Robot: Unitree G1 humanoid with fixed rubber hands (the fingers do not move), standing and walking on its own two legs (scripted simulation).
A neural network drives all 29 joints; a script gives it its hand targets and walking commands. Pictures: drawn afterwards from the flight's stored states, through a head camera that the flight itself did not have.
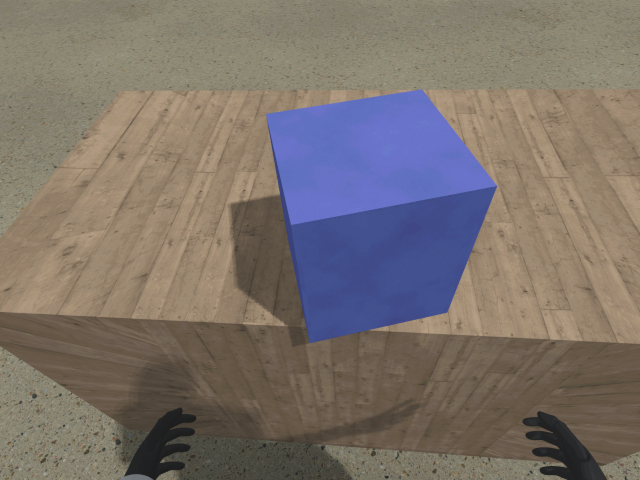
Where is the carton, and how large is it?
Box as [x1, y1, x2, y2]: [266, 89, 496, 342]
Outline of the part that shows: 421,89 266,114 287,236 310,342 446,312 448,309 496,185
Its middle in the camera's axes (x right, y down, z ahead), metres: +0.06 -0.03 +0.53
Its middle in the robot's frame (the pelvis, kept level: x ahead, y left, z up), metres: +0.44 -0.02 +0.08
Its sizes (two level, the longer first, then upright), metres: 0.210 0.200 0.250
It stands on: a pedestal, 0.71 m high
